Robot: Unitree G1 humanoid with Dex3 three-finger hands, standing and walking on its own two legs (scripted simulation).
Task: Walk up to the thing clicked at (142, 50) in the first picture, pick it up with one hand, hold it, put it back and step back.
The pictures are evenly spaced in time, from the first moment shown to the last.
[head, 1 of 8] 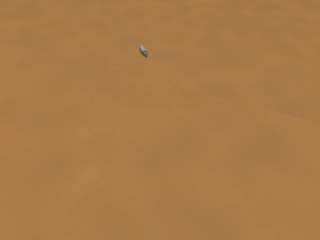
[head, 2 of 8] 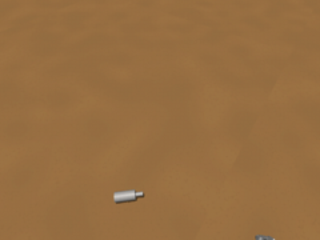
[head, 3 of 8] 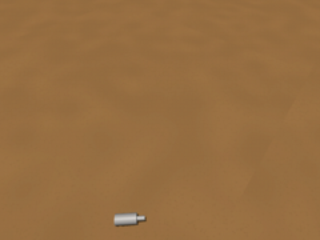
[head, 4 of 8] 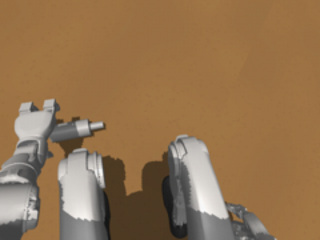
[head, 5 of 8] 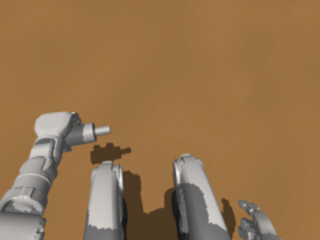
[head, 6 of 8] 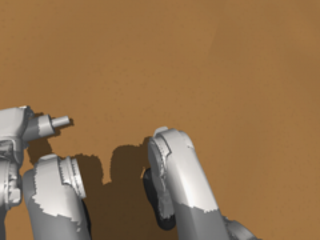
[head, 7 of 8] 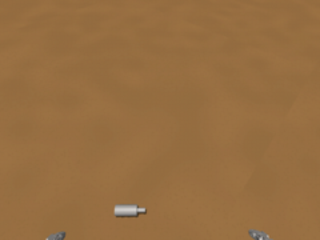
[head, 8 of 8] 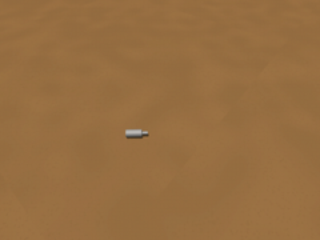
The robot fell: no
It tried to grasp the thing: yes
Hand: left
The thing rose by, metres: 0.67
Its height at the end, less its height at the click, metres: +0.00
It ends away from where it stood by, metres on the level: 0.01
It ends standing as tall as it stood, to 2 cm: yes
